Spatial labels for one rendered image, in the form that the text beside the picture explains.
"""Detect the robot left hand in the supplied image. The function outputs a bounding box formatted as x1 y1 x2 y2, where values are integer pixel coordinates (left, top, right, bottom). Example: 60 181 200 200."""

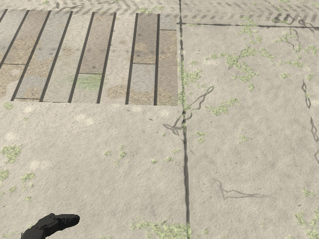
21 213 80 239

